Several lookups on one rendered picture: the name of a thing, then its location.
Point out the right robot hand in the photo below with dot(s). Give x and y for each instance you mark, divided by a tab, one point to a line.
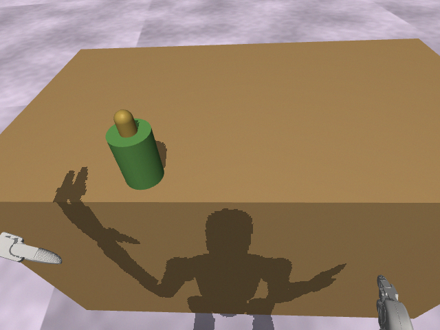
392	314

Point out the left robot hand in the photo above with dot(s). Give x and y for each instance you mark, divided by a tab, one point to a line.
12	247

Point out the bottle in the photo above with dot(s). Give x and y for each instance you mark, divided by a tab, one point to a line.
133	145

